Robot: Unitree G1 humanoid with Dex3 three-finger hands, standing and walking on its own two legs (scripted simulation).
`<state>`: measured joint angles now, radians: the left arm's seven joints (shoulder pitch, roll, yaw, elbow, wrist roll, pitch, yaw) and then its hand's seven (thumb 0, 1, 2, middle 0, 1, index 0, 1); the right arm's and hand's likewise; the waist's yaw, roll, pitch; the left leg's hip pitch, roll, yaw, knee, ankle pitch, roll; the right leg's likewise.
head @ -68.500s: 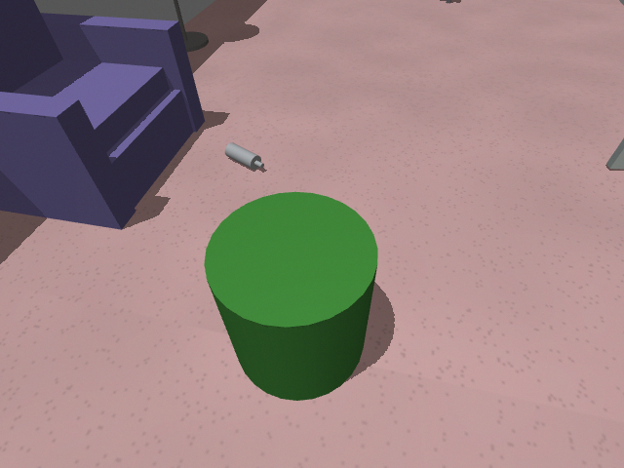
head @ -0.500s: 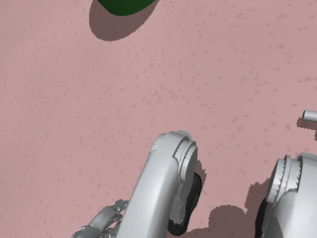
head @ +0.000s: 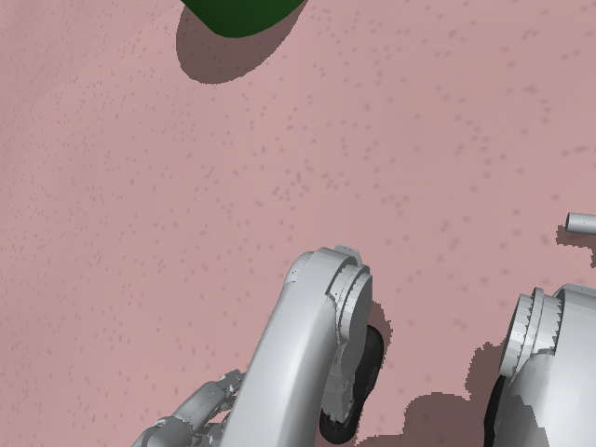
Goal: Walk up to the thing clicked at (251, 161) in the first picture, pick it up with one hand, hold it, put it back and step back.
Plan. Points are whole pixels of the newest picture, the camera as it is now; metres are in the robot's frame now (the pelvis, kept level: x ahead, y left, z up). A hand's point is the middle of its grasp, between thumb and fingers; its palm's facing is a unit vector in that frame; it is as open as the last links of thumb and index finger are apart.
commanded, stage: open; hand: right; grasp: from above
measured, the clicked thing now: out of the picture +0.40 -0.34 -0.25
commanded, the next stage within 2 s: withdraw in 0.50 s
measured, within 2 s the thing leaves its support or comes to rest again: neither
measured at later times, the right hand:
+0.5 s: hand out of the picture +0.38 -0.36 -0.24, palm faces -0.48 +0.18 -0.86, open 14.0 cm
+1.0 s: hand out of the picture +0.40 -0.39 -0.11, palm faces -0.22 +0.06 -0.97, open 14.0 cm
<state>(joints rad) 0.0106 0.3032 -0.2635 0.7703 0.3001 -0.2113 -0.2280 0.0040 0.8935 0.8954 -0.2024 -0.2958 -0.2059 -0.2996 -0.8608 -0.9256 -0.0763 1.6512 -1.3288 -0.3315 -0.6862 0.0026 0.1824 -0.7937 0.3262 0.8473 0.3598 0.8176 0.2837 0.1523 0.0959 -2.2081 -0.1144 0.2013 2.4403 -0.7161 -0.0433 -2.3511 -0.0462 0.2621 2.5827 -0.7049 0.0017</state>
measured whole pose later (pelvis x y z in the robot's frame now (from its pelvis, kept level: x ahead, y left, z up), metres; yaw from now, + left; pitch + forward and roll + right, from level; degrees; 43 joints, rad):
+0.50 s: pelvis +0.00 +0.00 +0.00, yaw +0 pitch +25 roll +13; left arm 0.04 0.31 -0.27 0.72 0.28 -0.17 -0.22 0.00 0.89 0.90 -0.20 -0.30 -0.20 -0.30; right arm -0.85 -0.99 -0.14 1.62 -1.27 -0.36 -0.55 0.00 0.49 -1.01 0.08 0.99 0.07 0.99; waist 0.29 0.15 0.14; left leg -2.20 -0.11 0.20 2.43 -0.71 -0.04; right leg -2.34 -0.04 0.26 2.58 -0.70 0.00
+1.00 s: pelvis +0.00 +0.00 +0.02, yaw -2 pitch +31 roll +11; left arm 0.10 0.28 -0.09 0.75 0.17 -0.15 -0.27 0.01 0.89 0.89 -0.20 -0.30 -0.21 -0.30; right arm -0.77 -0.76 -0.11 1.28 -1.14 -0.06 -0.53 0.00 0.46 -0.96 0.07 0.97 0.08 0.95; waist 0.18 0.01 -0.10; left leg -2.22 -0.10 0.15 2.37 -0.72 -0.04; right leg -2.35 -0.05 0.20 2.48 -0.69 -0.01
